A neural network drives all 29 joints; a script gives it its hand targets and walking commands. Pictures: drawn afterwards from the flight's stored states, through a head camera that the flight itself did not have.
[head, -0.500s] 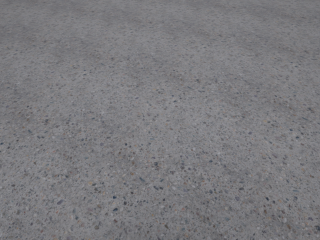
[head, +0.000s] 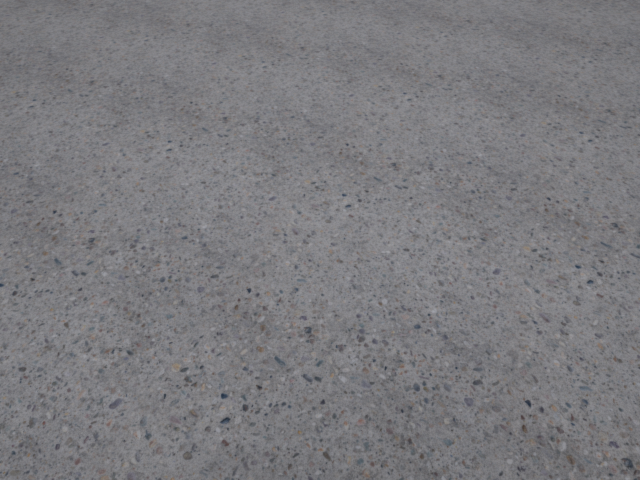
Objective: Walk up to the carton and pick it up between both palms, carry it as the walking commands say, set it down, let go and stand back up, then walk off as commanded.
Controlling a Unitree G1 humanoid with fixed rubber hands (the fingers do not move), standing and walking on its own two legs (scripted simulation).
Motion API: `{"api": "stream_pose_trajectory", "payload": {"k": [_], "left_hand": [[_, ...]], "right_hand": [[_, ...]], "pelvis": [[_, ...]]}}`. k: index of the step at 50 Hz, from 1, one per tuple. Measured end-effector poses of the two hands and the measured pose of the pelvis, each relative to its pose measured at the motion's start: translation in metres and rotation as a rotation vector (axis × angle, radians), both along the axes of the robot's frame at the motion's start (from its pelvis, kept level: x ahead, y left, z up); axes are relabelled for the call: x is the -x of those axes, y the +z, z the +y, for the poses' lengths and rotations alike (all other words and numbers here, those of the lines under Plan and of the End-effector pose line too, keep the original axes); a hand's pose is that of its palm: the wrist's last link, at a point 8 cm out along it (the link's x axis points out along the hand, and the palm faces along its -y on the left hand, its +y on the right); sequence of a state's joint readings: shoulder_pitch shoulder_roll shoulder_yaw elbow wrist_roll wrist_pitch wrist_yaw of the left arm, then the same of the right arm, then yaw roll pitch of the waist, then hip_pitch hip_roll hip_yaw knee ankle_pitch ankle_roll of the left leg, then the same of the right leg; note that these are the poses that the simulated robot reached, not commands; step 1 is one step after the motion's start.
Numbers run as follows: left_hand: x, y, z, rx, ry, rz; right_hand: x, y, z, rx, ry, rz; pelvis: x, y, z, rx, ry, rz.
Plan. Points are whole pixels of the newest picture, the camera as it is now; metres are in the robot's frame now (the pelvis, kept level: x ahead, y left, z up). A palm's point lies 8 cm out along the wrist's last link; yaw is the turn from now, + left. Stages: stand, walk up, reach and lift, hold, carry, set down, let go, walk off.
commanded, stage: stand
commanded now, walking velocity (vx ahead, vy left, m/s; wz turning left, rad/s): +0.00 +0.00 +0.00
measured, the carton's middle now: out of the picture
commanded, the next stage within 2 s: walk up in 1.02 s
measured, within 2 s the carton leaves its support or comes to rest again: neither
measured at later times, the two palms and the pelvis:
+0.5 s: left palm out of the picture -0.01 +0.20 -0.15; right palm out of the picture -0.02 -0.20 -0.15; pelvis +0.00 +0.00 +0.00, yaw +0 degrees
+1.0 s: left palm out of the picture -0.02 +0.20 -0.15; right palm out of the picture -0.03 -0.19 -0.15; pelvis +0.00 +0.00 +0.00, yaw +0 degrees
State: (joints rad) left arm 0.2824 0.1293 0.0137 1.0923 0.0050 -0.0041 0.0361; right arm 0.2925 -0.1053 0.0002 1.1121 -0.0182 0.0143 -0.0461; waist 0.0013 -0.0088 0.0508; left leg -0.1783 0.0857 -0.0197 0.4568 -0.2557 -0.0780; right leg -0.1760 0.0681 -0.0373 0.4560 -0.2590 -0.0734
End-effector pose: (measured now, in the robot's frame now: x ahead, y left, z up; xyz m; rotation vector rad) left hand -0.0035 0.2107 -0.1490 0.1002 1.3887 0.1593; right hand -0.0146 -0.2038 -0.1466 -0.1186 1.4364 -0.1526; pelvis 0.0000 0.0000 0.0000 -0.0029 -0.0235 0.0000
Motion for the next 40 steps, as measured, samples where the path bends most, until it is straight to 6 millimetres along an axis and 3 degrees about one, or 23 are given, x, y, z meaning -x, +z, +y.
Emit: {"api": "stream_pose_trajectory", "payload": {"k": [13, 40], "left_hand": [[0.011, -0.002, -0.009, 0.026, 0.008, 0.039], [0.014, -0.001, -0.008, 0.02, 0.023, 0.041]], "right_hand": [[0.002, 0.0, 0.005, -0.007, 0.0, 0.017], [0.011, -0.002, 0.011, -0.023, -0.011, 0.03]], "pelvis": [[-0.003, 0.0, 0.001, -0.004, -0.003, 0.002], [0.001, 0.001, 0.003, -0.003, 0.001, -0.009]]}}
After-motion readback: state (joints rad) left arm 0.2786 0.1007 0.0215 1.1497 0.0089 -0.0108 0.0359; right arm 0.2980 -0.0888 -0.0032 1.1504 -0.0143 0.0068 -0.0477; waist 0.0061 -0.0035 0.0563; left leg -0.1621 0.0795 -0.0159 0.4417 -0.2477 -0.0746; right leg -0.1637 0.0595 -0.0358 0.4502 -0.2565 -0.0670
